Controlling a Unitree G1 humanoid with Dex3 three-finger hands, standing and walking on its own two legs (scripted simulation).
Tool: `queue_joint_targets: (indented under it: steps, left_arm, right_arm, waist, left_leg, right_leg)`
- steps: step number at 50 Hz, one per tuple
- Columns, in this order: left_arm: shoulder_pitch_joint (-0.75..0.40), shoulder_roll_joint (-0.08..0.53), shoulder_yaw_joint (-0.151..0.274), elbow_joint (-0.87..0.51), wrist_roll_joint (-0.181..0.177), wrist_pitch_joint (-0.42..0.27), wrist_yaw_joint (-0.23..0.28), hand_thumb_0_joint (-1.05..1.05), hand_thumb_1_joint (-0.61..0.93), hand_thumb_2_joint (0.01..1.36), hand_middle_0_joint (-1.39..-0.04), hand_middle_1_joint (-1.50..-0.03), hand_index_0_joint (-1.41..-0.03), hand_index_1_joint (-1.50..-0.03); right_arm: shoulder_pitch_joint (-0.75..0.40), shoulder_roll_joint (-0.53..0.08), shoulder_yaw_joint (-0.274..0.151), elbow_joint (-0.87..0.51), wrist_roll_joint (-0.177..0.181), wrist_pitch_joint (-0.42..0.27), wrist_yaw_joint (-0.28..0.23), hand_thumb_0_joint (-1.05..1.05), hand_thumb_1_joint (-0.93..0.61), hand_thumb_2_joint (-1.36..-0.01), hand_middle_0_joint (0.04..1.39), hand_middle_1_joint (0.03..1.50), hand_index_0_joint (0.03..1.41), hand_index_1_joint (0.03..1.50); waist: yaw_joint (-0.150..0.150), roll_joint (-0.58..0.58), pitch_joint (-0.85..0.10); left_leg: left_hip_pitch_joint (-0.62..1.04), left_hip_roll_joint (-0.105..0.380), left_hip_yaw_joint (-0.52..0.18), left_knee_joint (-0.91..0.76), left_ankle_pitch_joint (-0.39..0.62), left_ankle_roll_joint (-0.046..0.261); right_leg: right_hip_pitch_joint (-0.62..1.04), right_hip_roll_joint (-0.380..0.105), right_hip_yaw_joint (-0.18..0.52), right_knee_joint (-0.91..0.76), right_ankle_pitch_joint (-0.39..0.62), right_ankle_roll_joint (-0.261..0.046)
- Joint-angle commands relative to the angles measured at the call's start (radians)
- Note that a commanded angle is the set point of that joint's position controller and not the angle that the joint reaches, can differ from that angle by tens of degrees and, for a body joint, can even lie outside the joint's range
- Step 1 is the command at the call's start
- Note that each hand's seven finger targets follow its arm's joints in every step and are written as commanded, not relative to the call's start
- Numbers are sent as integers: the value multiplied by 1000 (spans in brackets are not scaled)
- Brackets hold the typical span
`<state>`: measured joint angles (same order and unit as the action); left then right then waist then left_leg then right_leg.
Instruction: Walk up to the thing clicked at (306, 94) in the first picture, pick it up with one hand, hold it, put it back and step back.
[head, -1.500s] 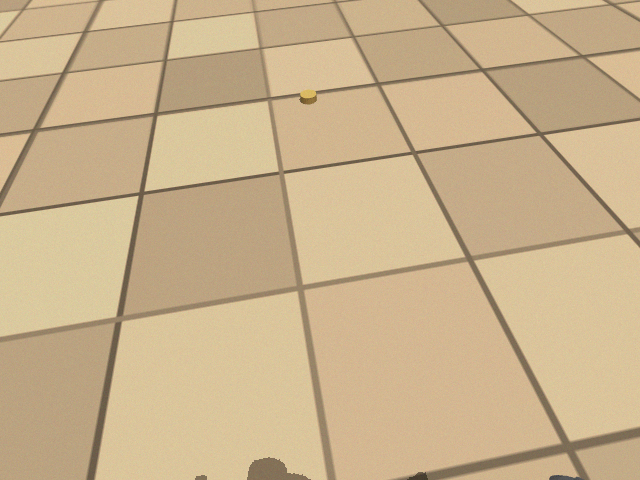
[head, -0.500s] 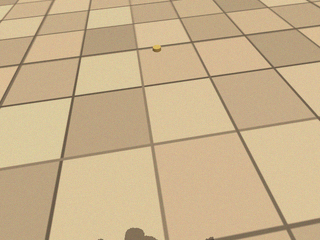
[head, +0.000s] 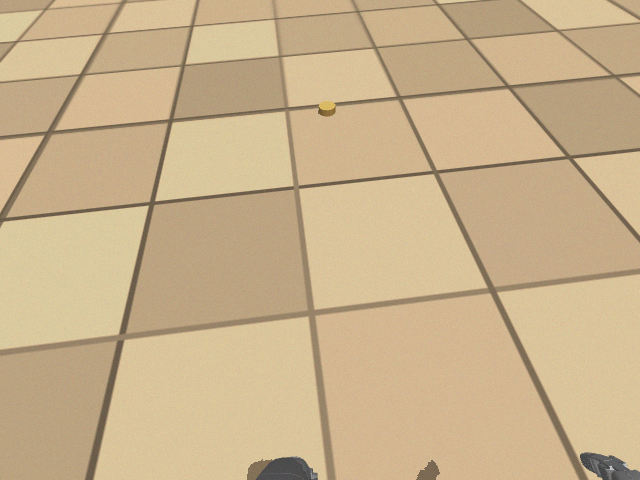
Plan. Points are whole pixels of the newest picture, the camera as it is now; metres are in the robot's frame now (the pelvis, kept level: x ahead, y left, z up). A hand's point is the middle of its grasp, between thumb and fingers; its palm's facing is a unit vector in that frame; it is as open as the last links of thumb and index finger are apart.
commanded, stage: walk up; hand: left
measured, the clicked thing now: (327, 108) +2.05 +0.16 -0.75
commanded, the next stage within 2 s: none
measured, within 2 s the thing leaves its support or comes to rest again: neither
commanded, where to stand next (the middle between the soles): +1.65 -0.06 m, yaw -2 degrees
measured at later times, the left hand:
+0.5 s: hand (173, 323) +0.34 +0.31 -0.11, palm faces -0.10 -0.91 -0.41, open 7.4 cm
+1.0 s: hand (240, 257) +0.53 +0.25 -0.17, palm faces +0.00 -0.94 -0.35, open 7.4 cm
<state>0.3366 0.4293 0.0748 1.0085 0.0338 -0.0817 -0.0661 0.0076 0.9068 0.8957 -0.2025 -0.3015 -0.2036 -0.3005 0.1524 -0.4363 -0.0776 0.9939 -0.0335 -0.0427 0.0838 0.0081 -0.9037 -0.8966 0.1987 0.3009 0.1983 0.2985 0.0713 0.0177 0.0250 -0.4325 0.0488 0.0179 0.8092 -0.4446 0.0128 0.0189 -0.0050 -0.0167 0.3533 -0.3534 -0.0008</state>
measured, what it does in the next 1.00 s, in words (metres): walks ahead: left foot, then right foot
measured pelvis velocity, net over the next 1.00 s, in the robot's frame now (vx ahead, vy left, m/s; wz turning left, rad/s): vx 0.54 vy -0.03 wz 0.00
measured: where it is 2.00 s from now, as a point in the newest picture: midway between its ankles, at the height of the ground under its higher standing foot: (369, 248)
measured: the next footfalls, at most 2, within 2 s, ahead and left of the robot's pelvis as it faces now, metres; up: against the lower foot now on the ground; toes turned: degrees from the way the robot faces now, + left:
left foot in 0.08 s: +0.24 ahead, +0.16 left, +0.00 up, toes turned +5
right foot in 0.58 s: +0.41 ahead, -0.15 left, +0.00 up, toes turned -10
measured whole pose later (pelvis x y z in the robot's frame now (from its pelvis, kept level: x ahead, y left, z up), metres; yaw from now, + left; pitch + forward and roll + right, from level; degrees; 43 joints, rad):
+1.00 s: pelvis +0.54 -0.03 -0.02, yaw +0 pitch +0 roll -2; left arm 0.35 0.43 0.04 0.95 0.01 -0.09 -0.05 0.01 0.90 0.90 -0.21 -0.30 -0.21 -0.30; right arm 0.12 -0.42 -0.06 0.90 -0.02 -0.05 0.10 0.00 -0.90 -0.90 0.20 0.30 0.20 0.30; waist 0.07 0.00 0.07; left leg -0.49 0.04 0.06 0.56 -0.07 0.04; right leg 0.08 -0.02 -0.17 0.42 -0.48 0.01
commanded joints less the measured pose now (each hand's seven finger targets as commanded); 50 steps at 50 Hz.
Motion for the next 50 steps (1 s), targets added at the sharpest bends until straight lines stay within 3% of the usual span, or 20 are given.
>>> queue_joint_targets:
  steps: [1,4,5,6,7,9,12,14,21,25,28,29,30,31,32,34,37,41,46,50]
  left_arm:
    - [-150,296,56,-131,-15,-21,24,0,900,900,-200,-300,-200,-300]
    - [-178,245,25,-163,-33,-9,16,0,900,900,-200,-300,-200,-300]
    - [-101,165,5,-154,-32,-6,19,0,900,900,-200,-300,-200,-300]
    - [-35,141,-9,-154,-26,-4,22,0,900,900,-200,-300,-200,-300]
    - [-26,212,0,-154,-36,-4,22,0,900,900,-200,-300,-200,-300]
    - [-18,280,19,-129,-39,-2,17,0,900,900,-200,-300,-200,-300]
    - [0,259,34,-76,-33,-2,-3,0,900,900,-200,-300,-200,-300]
    - [-6,235,39,-82,-27,8,-24,0,900,900,-200,-300,-200,-300]
    - [-134,216,55,-139,-15,18,-58,0,900,900,-200,-300,-200,-300]
    - [-210,214,57,-152,-15,6,-55,0,900,900,-200,-300,-200,-300]
    - [-95,224,64,-106,-8,-11,-34,0,900,900,-200,-300,-200,-300]
    - [42,266,82,-65,-5,-26,-15,0,900,900,-200,-300,-200,-300]
    - [137,350,102,-62,2,-37,5,0,900,900,-200,-300,-200,-300]
    - [138,383,99,-68,-19,-40,13,0,900,900,-200,-300,-200,-300]
    - [104,395,97,-84,-33,-39,18,0,900,900,-200,-300,-200,-300]
    - [8,328,78,-113,-41,-42,31,0,900,900,-200,-300,-200,-300]
    - [-47,266,52,-127,-42,-49,37,0,900,900,-200,-300,-200,-300]
    - [-88,262,48,-162,-34,-56,37,0,900,900,-200,-300,-200,-300]
    - [-64,278,48,-161,-29,-43,32,0,900,900,-200,-300,-200,-300]
    - [-53,234,26,-179,-41,-24,48,0,900,900,-200,-300,-200,-300]
  right_arm:
    - [-113,-171,-49,-155,21,-44,12,0,-900,-900,200,300,200,300]
    - [246,-243,-112,-53,1,-27,-15,0,-900,-900,200,300,200,300]
    - [373,-278,-135,-27,-15,-26,-31,0,-900,-900,200,300,200,300]
    - [386,-335,-142,-52,-10,-27,-42,0,-900,-900,200,300,200,300]
    - [243,-382,-142,-114,13,-34,-40,0,-900,-900,200,300,200,300]
    - [40,-357,-125,-169,30,-33,-31,0,-900,-900,200,300,200,300]
    - [-13,-252,-83,-193,31,-55,-26,0,-900,-900,200,300,200,300]
    - [-20,-249,-78,-195,29,-65,-20,0,-900,-900,200,300,200,300]
    - [-19,-284,-81,-187,30,-81,-18,0,-900,-900,200,300,200,300]
    - [16,-294,-80,-159,25,-72,-16,0,-900,-900,200,300,200,300]
    - [35,-258,-60,-145,19,-62,-21,0,-900,-900,200,300,200,300]
    - [77,-199,-36,-143,15,-60,-23,0,-900,-900,200,300,200,300]
    - [108,-113,-4,-166,19,-62,-23,0,-900,-900,200,300,200,300]
    - [81,-176,-13,-173,31,-63,-28,0,-900,-900,200,300,200,300]
    - [29,-230,-22,-166,24,-62,-43,0,-900,-900,200,300,200,300]
    - [-2,-232,-27,-140,45,-66,-40,0,-900,-900,200,300,200,300]
    - [64,-177,-15,-117,45,-46,-22,0,-900,-900,200,300,200,300]
    - [-41,-158,-21,-166,30,-24,1,0,-900,-900,200,300,200,300]
    - [-120,-135,-28,-192,18,-35,21,0,-900,-900,200,300,200,300]
    - [217,-213,-79,-99,-13,-37,-5,0,-900,-900,200,300,200,300]
  waist:
    - [-42,-177,25]
    - [-227,43,-181]
    - [-270,244,-249]
    - [-255,317,-275]
    - [-198,249,-223]
    - [-105,148,-57]
    - [-53,93,63]
    - [-35,100,91]
    - [-46,107,79]
    - [-64,35,56]
    - [1,-55,-24]
    - [57,-203,-109]
    - [81,-417,-131]
    - [78,-346,-116]
    - [79,-246,-71]
    - [20,-121,-19]
    - [-44,-164,-16]
    - [-47,-134,64]
    - [-27,-82,15]
    - [-187,86,-179]
  left_leg:
    - [-28,45,-3,-202,178,9]
    - [727,-29,53,-243,324,43]
    - [893,45,-51,-269,166,55]
    - [836,224,-373,-390,-188,84]
    - [643,364,-703,-644,-521,170]
    - [363,394,-614,-676,-427,225]
    - [118,275,-308,-653,-261,177]
    - [33,249,-220,-695,-264,173]
    - [82,241,-117,-708,-250,162]
    - [149,230,-86,-627,-177,171]
    - [143,165,12,-349,-2,138]
    - [20,88,86,-17,150,100]
    - [-221,-23,96,264,-29,47]
    - [-388,-76,43,384,-63,13]
    - [-389,-13,-57,444,-44,9]
    - [-314,17,-152,405,84,25]
    - [-170,16,-120,237,170,19]
    - [-173,-8,-48,15,267,-17]
    - [50,3,53,-228,407,18]
    - [515,-36,25,-285,298,124]
  right_leg:
    - [3,-208,108,-94,254,-158]
    - [-474,-80,-48,371,266,-92]
    - [-669,17,-49,638,-52,-82]
    - [-727,74,60,792,-291,-86]
    - [-709,50,128,875,-197,-87]
    - [-645,-61,135,897,-73,-72]
    - [-544,-128,99,695,-2,-29]
    - [-506,-129,56,606,49,-2]
    - [-472,-146,8,372,233,4]
    - [-408,-118,-38,276,196,-4]
    - [-184,-59,-84,190,108,-26]
    - [56,-60,-16,136,-19,-50]
    - [200,-258,323,15,-186,-100]
    - [266,-411,643,-132,-127,-191]
    - [180,-469,688,-136,-25,-241]
    - [53,-370,408,-101,232,-203]
    - [-42,-242,96,-51,481,-146]
    - [-117,-219,-16,-132,453,-175]
    - [-121,-242,-52,-114,386,-155]
    - [-242,-183,-117,427,580,-108]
